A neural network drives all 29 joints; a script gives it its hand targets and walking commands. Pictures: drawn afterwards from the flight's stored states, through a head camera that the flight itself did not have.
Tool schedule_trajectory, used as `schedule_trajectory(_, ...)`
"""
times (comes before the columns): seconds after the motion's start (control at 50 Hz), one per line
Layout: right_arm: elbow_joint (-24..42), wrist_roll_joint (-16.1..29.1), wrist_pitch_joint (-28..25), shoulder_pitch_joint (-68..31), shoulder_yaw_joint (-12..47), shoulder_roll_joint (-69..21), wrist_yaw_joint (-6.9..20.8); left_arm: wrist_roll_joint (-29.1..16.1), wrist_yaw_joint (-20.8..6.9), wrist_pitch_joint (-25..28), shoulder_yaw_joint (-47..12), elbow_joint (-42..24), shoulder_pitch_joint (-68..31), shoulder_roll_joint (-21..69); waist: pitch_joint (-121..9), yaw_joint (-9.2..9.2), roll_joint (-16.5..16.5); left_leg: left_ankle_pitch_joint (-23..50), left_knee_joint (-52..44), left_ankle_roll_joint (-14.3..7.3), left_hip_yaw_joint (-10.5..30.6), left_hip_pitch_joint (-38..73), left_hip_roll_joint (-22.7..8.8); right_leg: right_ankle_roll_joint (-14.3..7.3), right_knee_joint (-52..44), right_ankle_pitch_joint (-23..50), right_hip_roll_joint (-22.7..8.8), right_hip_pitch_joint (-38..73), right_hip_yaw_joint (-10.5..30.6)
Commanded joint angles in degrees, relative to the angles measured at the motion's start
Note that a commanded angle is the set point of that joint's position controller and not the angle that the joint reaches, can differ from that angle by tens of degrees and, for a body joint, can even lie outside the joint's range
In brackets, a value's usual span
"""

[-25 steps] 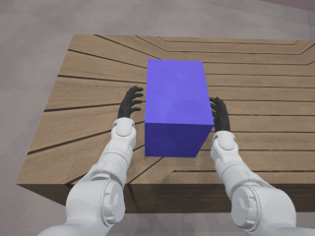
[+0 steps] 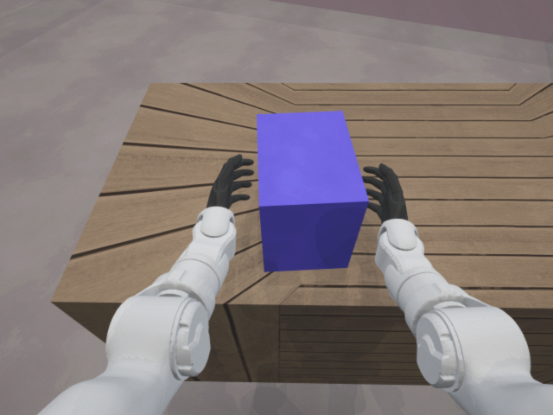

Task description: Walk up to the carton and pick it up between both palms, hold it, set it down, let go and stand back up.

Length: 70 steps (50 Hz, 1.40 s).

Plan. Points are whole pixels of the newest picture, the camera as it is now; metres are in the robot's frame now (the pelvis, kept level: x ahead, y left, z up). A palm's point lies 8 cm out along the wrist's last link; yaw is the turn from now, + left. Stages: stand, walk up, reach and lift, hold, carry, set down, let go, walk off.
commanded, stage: set down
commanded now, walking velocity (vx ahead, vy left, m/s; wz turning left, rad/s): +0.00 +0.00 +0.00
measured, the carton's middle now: (302, 192) +0.51 -0.06 -0.01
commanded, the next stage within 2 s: none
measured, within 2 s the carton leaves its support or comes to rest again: neither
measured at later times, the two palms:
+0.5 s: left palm (208, 246) +0.38 +0.11 +0.03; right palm (394, 249) +0.35 -0.17 +0.03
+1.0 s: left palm (184, 282) +0.32 +0.14 +0.04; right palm (412, 293) +0.28 -0.18 +0.03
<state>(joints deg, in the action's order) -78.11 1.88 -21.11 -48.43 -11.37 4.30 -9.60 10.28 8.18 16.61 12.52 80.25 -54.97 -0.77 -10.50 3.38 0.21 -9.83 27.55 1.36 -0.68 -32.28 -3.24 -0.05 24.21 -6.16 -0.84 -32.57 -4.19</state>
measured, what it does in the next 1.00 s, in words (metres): stands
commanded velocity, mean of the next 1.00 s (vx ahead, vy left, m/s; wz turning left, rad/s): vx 0.00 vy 0.00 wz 0.00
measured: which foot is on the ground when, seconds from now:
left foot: down 0.00-1.00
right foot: down 0.00-1.00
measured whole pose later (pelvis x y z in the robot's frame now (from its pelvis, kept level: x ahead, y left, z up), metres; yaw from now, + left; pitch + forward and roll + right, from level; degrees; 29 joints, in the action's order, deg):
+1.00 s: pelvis -0.01 +0.01 +0.01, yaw +0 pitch +0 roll -1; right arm -53.4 4.3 -21.0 -17.1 -4.2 1.5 -10.7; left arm 6.7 4.1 14.9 5.9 55.1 -22.5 -1.0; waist -5.0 3.0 0.2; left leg -11.4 27.5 1.4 -0.7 -15.8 -3.1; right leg -0.2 23.0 -7.2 -0.9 -15.5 -4.1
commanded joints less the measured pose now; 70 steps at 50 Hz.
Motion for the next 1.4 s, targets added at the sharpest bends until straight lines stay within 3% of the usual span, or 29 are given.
schedule_trajectory(0.0, 8.5, 0.2, -1.2, -16.1, -1.0, 3.1, -1.1, -6.6, -0.6, 2.7, -4.1, -5.1, -20.5, -10.4, -28.5, 0.77, -0.5, 0.0, -1.6, 0.8, -2.1, 7.7, 4.7, 1.2, -0.1, -0.5, 2.9, 19.3, 2.4)
schedule_trajectory(0.08, 5.5, -0.2, 1.3, -15.7, -1.9, 4.6, -1.4, -8.0, -1.1, 1.4, -6.4, -2.2, -20.3, -9.5, -21.2, 2.59, -1.3, -3.9, -3.2, 0.7, -1.2, 7.5, 4.2, 0.9, -1.5, -5.5, 2.5, 18.7, 1.9)
schedule_trajectory(0.1, 7.2, 1.6, 0.1, -7.0, 2.7, 1.0, -1.5, -6.9, -1.8, 0.8, -4.8, -5.2, -10.3, -8.8, -19.8, -0.32, -1.6, 0.9, -2.9, 0.4, -1.2, 10.7, 4.6, 1.4, -1.4, -0.9, 2.4, 22.2, 2.6)
schedule_trajectory(0.14, 5.5, 1.2, 0.0, -12.3, 1.3, 2.8, -1.8, -6.0, -1.6, -0.2, -5.2, -4.2, -13.5, -7.5, -20.6, 1.21, 0.0, 0.9, -3.3, 1.0, -1.4, 12.2, 4.6, 1.5, -1.5, 1.0, 2.6, 19.9, 2.0)
schedule_trajectory(0.18, 9.2, 3.1, -1.7, -4.2, 5.7, -0.4, -1.4, -4.5, -2.1, 0.5, -2.7, -8.5, -7.4, -7.5, -19.2, -1.50, -1.1, 4.6, -2.9, 0.8, -2.3, 12.6, 4.9, 2.5, -1.1, 4.6, 3.0, 25.5, 2.5)
schedule_trajectory(0.24, 11.0, 1.5, -3.1, -8.1, 3.6, 1.9, -2.0, -4.6, -2.3, 1.0, -3.7, -7.9, -9.2, -6.8, -20.0, 0.87, -1.4, 4.8, -3.2, 1.0, -1.1, 12.0, 5.1, 1.8, -0.6, 7.8, 3.5, 23.3, 1.9)
schedule_trajectory(0.28, 10.4, 2.0, -3.3, -6.5, 4.5, -0.6, -2.3, -4.6, -2.4, 1.5, -2.6, -9.9, -8.5, -7.5, -18.7, -0.91, -2.3, 3.9, -3.1, 1.0, -2.4, 11.9, 4.8, 1.6, -0.8, 6.7, 3.4, 25.8, 2.7)
schedule_trajectory(0.34, 12.4, 2.0, -4.2, -10.0, 3.2, 1.2, -1.8, -6.2, -2.2, 3.3, -5.9, -12.7, -12.1, -6.0, -20.3, 0.84, 1.4, 1.8, -2.9, 1.3, -2.0, 11.9, 4.7, 1.2, -0.9, 3.3, 3.6, 23.5, 1.8)
schedule_trajectory(0.38, 16.3, 2.0, -6.6, 4.0, 5.4, -1.5, -1.8, -5.3, -2.5, 3.8, -4.5, -19.1, 0.3, -6.0, -21.0, -0.05, 0.8, 7.1, -1.9, 1.8, -2.2, 15.0, 5.3, 1.4, -0.4, 9.5, 3.9, 28.2, 2.7)
schedule_trajectory(0.4, 14.3, 0.4, -5.1, -4.8, 2.1, 1.8, -1.9, -6.2, -2.3, 4.2, -5.6, -16.4, -6.5, -6.2, -19.5, 2.25, 0.0, 2.7, -2.9, 2.0, -1.6, 12.6, 4.7, 0.9, -1.2, 5.8, 3.6, 25.2, 2.3)
schedule_trajectory(0.42, 16.4, 2.1, -5.5, -1.5, 4.9, -0.7, -1.7, -6.2, -2.2, 4.8, -4.8, -18.5, -3.9, -6.0, -20.1, -0.44, 0.1, 4.3, -2.8, 1.6, -2.0, 13.6, 4.7, 1.0, -1.0, 6.6, 3.9, 26.5, 2.6)
schedule_trajectory(0.46, 15.7, 1.9, -6.7, 4.4, 5.4, -0.2, -1.6, -5.8, -2.8, 5.0, -5.3, -20.9, 1.8, -4.9, -20.0, 0.49, 0.1, 6.8, -2.8, 1.8, -1.6, 13.9, 4.6, 0.8, -0.3, 12.4, 3.5, 28.9, 3.0)
schedule_trajectory(0.56, 16.0, 2.0, -7.0, 8.9, 4.6, 1.9, -0.9, -6.8, -3.1, 5.5, -7.2, -25.4, 8.1, -3.2, -17.4, 1.93, 0.7, 7.8, -3.7, 2.2, -0.9, 17.5, 3.7, 0.0, -2.2, 10.1, 4.3, 26.9, 2.1)
schedule_trajectory(0.6, 15.8, 3.6, -5.4, 3.9, 6.3, 1.0, -0.6, -7.3, -3.3, 5.1, -6.8, -22.7, 2.5, -5.3, -14.0, 0.20, 0.5, 1.8, -5.1, 1.5, -1.5, 15.9, 4.4, 0.3, -3.2, 1.7, 4.1, 24.4, 2.7)
schedule_trajectory(0.64, 23.5, 5.7, -7.5, 22.9, 11.5, -2.7, -0.9, -6.1, -4.9, 3.5, -5.7, -31.4, 21.4, -3.4, -14.0, -0.54, -3.4, 9.7, -4.9, 0.2, -1.5, 19.9, 5.0, 1.7, -3.4, 10.4, 3.5, 33.6, 3.3)
schedule_trajectory(0.66, 21.1, 4.4, -5.7, 4.0, 8.1, 0.7, -1.5, -6.9, -4.9, 3.6, -7.6, -25.2, 4.0, -5.2, -13.2, -0.61, 0.2, 1.5, -5.7, 0.5, -2.0, 14.9, 5.3, 1.0, -3.2, 2.7, 3.3, 27.3, 3.4)
schedule_trajectory(0.7, 24.1, 4.5, -5.7, 15.7, 7.9, -0.1, -0.9, -7.3, -4.8, 3.1, -8.7, -31.1, 14.4, -2.9, -10.3, 0.02, 0.5, 1.7, -6.7, 0.6, -0.5, 18.8, 4.4, 0.4, -3.9, 0.2, 3.9, 28.6, 2.2)
schedule_trajectory(0.82, 28.6, 4.8, -2.6, 17.0, 7.5, 0.9, 0.1, -10.6, -4.3, 1.0, -11.3, -35.9, 16.1, -3.3, -4.3, -0.19, -0.6, -6.2, -8.5, -0.4, -0.7, 18.6, 4.0, -0.4, -5.4, -9.7, 3.7, 25.6, 2.1)
schedule_trajectory(0.9, 36.9, 5.7, -1.9, 21.9, 10.1, -0.9, 0.1, -9.8, -4.3, -0.3, -9.9, -41.8, 21.9, -4.8, -6.1, -3.19, -3.1, -3.6, -8.0, -0.6, -2.0, 21.4, 4.6, 0.3, -6.3, -8.2, 3.2, 28.5, 3.9)
schedule_trajectory(0.94, 37.0, 4.2, 0.5, 19.3, 8.1, 0.4, 0.0, -11.6, -4.5, -1.9, -11.2, -41.6, 18.7, -6.0, -3.0, -1.56, -2.2, -7.9, -8.9, -0.9, -1.8, 20.1, 4.6, 0.0, -6.5, -13.3, 2.6, 25.4, 3.2)
schedule_trajectory(0.98, 37.7, 3.7, 0.6, 28.9, 9.0, -0.8, -0.3, -9.2, -5.1, -3.9, -8.7, -45.4, 28.2, -6.0, -1.2, -2.96, -5.0, -5.1, -9.3, -1.4, -1.6, 23.7, 4.5, 0.7, -8.1, -10.4, 2.3, 29.1, 4.2)
schedule_trajectory(1.02, 38.6, 3.4, 1.9, 29.2, 7.8, 0.3, -0.8, -10.5, -5.1, -4.3, -11.7, -47.4, 26.1, -5.3, 0.2, -0.05, -3.3, -5.9, -9.9, -0.5, -0.9, 23.9, 4.4, 0.0, -8.3, -10.0, 2.5, 29.2, 3.0)
schedule_trajectory(1.06, 41.6, 4.1, 2.4, 36.1, 10.2, -1.3, -0.6, -8.8, -5.5, -6.2, -10.6, -53.2, 32.8, -4.9, 2.5, -3.29, -1.4, -5.7, -10.9, -0.7, -1.4, 25.5, 4.4, 0.2, -8.4, -9.8, 2.8, 30.1, 3.4)
schedule_trajectory(1.08, 44.0, 3.0, 2.4, 33.8, 7.6, 0.1, -1.2, -10.3, -5.5, -6.8, -11.8, -53.7, 31.3, -5.3, 1.2, -0.57, -2.9, -5.5, -10.3, 0.1, -1.2, 24.7, 4.4, -0.1, -8.7, -9.7, 2.6, 30.3, 3.2)
schedule_trajectory(1.12, 47.6, 2.3, 3.1, 36.3, 6.6, 0.4, -1.0, -11.4, -5.4, -7.2, -13.1, -56.8, 33.5, -4.8, 4.8, -0.50, -3.7, -6.8, -11.2, 0.2, -0.9, 25.2, 4.2, -0.1, -8.6, -11.4, 2.8, 28.7, 2.6)
schedule_trajectory(1.14, 54.0, 2.8, 3.3, 35.8, 8.4, -0.1, -0.6, -12.2, -5.4, -8.1, -12.4, -60.2, 36.1, -5.5, 2.0, -2.86, -5.0, -6.2, -11.2, -1.2, -1.2, 25.3, 4.7, 0.0, -8.5, -10.3, 2.9, 29.9, 3.1)
schedule_trajectory(1.2, 55.0, 2.2, 4.9, 40.1, 7.9, -0.1, -0.3, -12.9, -5.8, -9.3, -14.6, -59.4, 38.7, -5.6, 6.7, -0.98, -4.6, -8.6, -12.0, -1.0, -1.0, 25.3, 4.3, -0.2, -9.2, -11.5, 2.4, 29.0, 3.3)
schedule_trajectory(1.26, 60.1, 3.4, 6.4, 47.5, 10.2, 0.2, 0.5, -12.3, -5.6, -11.1, -12.9, -68.0, 46.2, -7.4, 6.6, -3.29, -4.8, -4.5, -12.6, -1.3, -1.8, 27.6, 5.0, -0.4, -9.3, -8.2, 2.3, 29.9, 4.0)
schedule_trajectory(1.38, 61.0, 4.0, 8.4, 56.1, 10.0, 1.2, 1.4, -11.7, -6.0, -14.2, -16.6, -73.8, 56.3, -4.6, 11.2, -2.83, -0.2, -1.9, -12.3, 0.3, -1.0, 28.7, 4.2, -1.8, -8.9, -6.5, 3.2, 30.6, 3.4)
